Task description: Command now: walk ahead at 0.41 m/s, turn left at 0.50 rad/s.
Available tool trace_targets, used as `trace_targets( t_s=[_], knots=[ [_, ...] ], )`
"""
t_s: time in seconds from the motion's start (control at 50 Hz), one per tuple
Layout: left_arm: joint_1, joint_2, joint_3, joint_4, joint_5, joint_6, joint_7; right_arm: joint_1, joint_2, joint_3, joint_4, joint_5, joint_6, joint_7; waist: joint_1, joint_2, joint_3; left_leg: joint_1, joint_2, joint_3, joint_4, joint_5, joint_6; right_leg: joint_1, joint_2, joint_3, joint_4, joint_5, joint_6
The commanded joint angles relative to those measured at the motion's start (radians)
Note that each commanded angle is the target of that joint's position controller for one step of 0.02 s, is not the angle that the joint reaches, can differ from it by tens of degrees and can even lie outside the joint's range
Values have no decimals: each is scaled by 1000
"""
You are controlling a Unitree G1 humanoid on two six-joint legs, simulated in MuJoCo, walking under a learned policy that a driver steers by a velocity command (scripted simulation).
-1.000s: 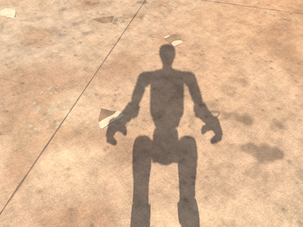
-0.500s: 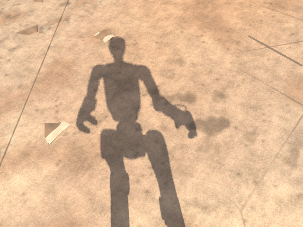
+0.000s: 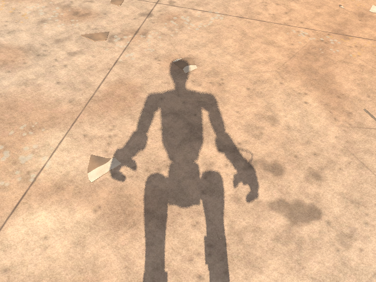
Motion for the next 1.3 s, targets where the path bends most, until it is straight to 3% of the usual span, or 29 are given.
trace_targets(
  t_s=[0.02, 0.1, 0.16, 0.24, 0.28, 0.3, 0.32, 0.34, 0.36, 0.38, 0.42, 0.54, 0.64, 0.68, 0.72, 0.74, 0.76, 0.78, 0.8, 0.82, 0.88, 1.04, 1.14, 1.18, 1.22, 1.24, 1.26, 1.28, 1.3],
  knots=[
    [-159, 84, 15, -123, 19, -45, -14, 29, -151, -33, -72, -2, -9, -14, -27, 116, 52, 254, 257, -336, -225, 285, 202, -389, -48, 37, -54, 120, 24],
    [-256, 16, -12, -143, 12, -43, -14, 33, -188, -44, -70, 1, 3, -42, -49, 131, 78, 60, 168, -208, -237, 327, 152, -201, 12, -7, -336, 334, 65],
    [-323, 24, -12, -168, 0, -46, -17, 81, -202, -51, -48, 8, 4, -48, -71, 155, 92, -11, 182, -236, -237, 283, 130, -81, 35, 5, -458, 430, 61],
    [-247, 87, 15, -155, -9, -52, -7, 59, -203, -62, -41, 12, 7, -50, -12, 189, 62, 83, 231, -294, -144, 423, 86, 10, 19, 50, -510, 371, 15],
    [-49, 136, 47, -113, -6, -51, 10, 33, -173, -53, -57, -2, 16, -44, 94, 187, -88, 56, 153, -248, 125, 649, 38, 293, 22, 19, -537, 352, -38],
    [118, 179, 57, -100, 12, -46, 19, 29, -113, -30, -89, -20, 19, -40, 159, 115, -260, -105, 90, -229, 403, 458, 9, 596, -132, 174, -492, 256, -101],
    [183, 247, 66, -63, 33, -38, 10, 203, 25, 7, -105, 1, 7, -37, 56, -265, -420, -436, -64, -153, 762, -239, -52, 889, -387, 699, -619, 2, -259],
    [185, 150, 46, -53, 15, -43, -1, 218, -81, -7, -63, 30, 0, -35, 77, -241, -369, -533, -21, -193, 890, -242, -57, 832, -383, 859, -738, -184, -269],
    [120, 94, 31, -53, 5, -38, 4, 102, -141, -23, -74, 36, -2, -30, 88, -148, -200, -580, 20, -158, 918, -164, -57, 697, -344, 690, -750, -159, -243],
    [72, 77, 24, -51, 7, -31, 6, 6, -148, -20, -95, 18, -8, -30, 81, -47, -114, -556, 59, -118, 889, -103, -51, 559, -298, 553, -747, -25, -227],
    [29, 58, 14, -44, 23, -26, 8, -73, -128, -20, -122, -11, -23, -24, 35, -20, -41, -489, 116, -93, 789, -35, -38, 368, -230, 418, -777, 200, -231],
    [26, 115, 28, -24, -15, -21, 24, -167, -37, 25, -152, -30, -42, -5, 17, -44, 14, -346, 112, -20, 358, 63, -76, 170, -172, 268, -852, 293, -255],
    [116, 142, 36, -1, -28, 0, 27, -277, -90, 10, -180, -8, -55, 7, 49, -37, 8, -211, 58, -30, 142, 272, -89, 175, -175, 296, -786, 224, -191],
    [129, 134, 33, 3, -25, 10, 29, -255, -106, -5, -176, -6, -59, 4, 20, -37, 1, -112, 50, -19, 82, 260, -72, 168, -163, 316, -718, 162, -154],
    [133, 59, 9, -3, -11, 11, 29, -103, -150, -33, -148, -12, -60, -11, -63, -15, -62, 115, 110, -56, 38, 183, -25, 83, -77, 274, -507, 129, -93],
    [151, -29, -19, -26, 12, 8, 28, 46, -221, -51, -134, -27, -55, -20, -108, 170, -191, 316, 325, -277, 6, 106, 40, -47, 11, 164, -157, -98, -37],
    [226, -19, -19, -67, -30, -1, 33, 71, -272, -64, -112, -40, -43, -8, -59, 426, -226, 393, 475, -693, -145, -203, 161, -298, 53, 107, 101, -224, -16],
    [196, 75, 6, -45, -45, 6, 39, 25, -185, -46, -120, -28, -45, -2, -67, 267, -124, 318, 436, -673, -186, -329, 150, -361, -7, 154, 215, -138, -9],
    [134, 96, 15, -52, -41, 12, 38, -13, -135, -32, -120, -21, -46, -3, -64, 211, -47, 251, 398, -524, -181, -235, 124, -380, -28, 145, 235, -48, -9],
    [120, 80, 15, -44, -32, 19, 38, -62, -104, -22, -122, -28, -49, -2, -40, 157, -25, 187, 352, -408, -190, -89, 111, -342, -57, 140, 223, 25, 0],
    [84, 38, 14, -60, -24, 39, 26, -113, -77, -22, -100, -36, -59, -7, -5, 163, 15, 78, 292, -193, -243, 171, 103, -268, -99, 119, 156, 123, 18],
    [-114, -21, -14, -135, -12, 42, -10, -73, -156, -53, -27, -21, -52, -26, -47, 94, 60, 102, 290, 79, -285, 365, 106, -246, -99, 50, -220, 376, 24],
    [-216, 4, -9, -188, -16, 43, -34, -27, -202, -69, 15, 3, -30, -26, -55, 95, 86, 198, 323, 167, -226, 504, 70, -194, -68, -22, -362, 307, -43],
    [-164, 43, 11, -190, -11, 49, -34, -31, -236, -79, 16, 11, -17, -31, -5, 128, 23, 228, 318, 207, -79, 850, 49, -64, -1, -80, -375, 208, -88],
    [118, 135, 67, -118, -16, 61, -16, -37, -224, -72, 7, 15, -7, -37, 150, 102, -133, 83, 262, 257, 308, 921, -2, 351, 78, -90, -450, 250, -158],
    [224, 220, 89, -92, -26, 73, 8, 8, -127, -38, -17, -31, -14, -34, 146, -99, -212, -216, 192, 248, 640, 243, -50, 648, -113, 204, -446, 313, -223],
    [165, 291, 87, -136, -21, 55, 4, 48, -60, -8, -82, -34, -44, -27, 57, -247, -365, -557, -13, 57, 946, -310, -98, 862, -331, 829, -640, 26, -432],
    [171, 183, 59, -135, -14, 40, -4, -53, -170, -29, -78, 9, -72, -14, 132, -79, -349, -650, 49, -76, 987, -233, -82, 826, -347, 803, -736, -31, -386],
    [142, 132, 43, -115, -7, 27, -4, -91, -174, -28, -87, 35, -81, -9, 115, -57, -206, -678, 94, -49, 935, -144, -59, 699, -321, 637, -734, 29, -340]
  ],
)
Keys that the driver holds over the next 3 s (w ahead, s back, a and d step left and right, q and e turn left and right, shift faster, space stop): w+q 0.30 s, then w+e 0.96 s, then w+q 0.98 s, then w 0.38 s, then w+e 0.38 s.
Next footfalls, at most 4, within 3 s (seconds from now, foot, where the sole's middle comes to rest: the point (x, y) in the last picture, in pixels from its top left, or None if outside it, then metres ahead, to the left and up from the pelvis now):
0.30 right None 0.35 -0.11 -0.78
0.72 left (130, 278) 0.51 0.18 -0.78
1.22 right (207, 211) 0.77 -0.10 -0.78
1.80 left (176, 142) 1.12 0.03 -0.78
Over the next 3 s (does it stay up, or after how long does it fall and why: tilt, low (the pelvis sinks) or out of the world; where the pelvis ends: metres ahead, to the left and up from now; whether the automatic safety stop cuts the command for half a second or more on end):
stays up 1.57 0.04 0.00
